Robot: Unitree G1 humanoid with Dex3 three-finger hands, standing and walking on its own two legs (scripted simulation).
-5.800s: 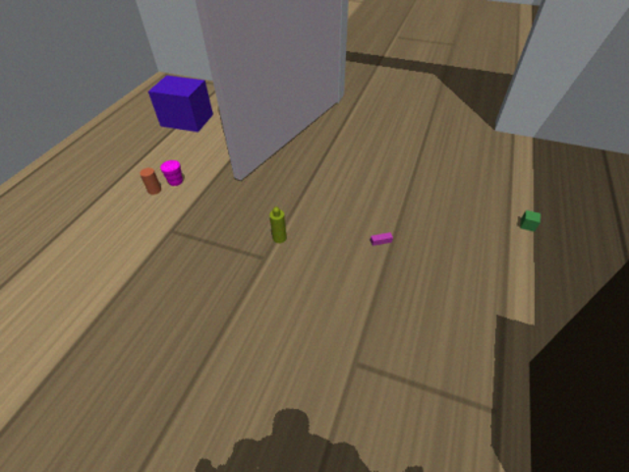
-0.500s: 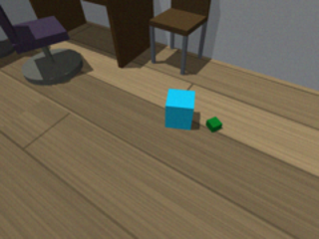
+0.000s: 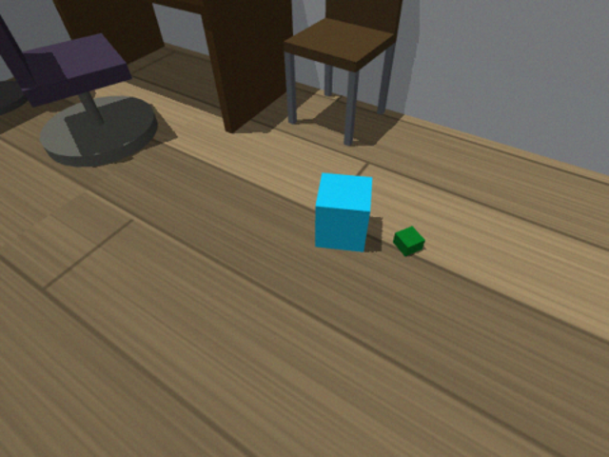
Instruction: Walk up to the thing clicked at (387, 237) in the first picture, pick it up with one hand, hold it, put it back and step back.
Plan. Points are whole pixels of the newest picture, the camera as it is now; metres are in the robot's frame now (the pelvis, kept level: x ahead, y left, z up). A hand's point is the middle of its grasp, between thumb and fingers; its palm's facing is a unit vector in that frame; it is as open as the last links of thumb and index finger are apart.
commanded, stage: stand
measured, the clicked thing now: out of the picture -0.39 -1.03 -0.77
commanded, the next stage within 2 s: walk up in 1.02 s
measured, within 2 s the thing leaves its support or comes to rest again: neither
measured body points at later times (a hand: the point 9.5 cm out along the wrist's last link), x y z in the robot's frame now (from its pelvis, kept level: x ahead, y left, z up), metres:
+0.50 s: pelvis +0.00 +0.00 +0.00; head +0.01 +0.00 +0.45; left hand +0.06 +0.31 -0.13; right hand +0.07 -0.30 -0.14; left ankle +0.00 +0.15 -0.75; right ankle -0.03 -0.12 -0.75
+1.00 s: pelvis +0.00 +0.00 +0.00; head +0.01 +0.00 +0.45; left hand +0.07 +0.31 -0.13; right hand +0.08 -0.30 -0.13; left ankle +0.00 +0.15 -0.75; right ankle -0.03 -0.12 -0.75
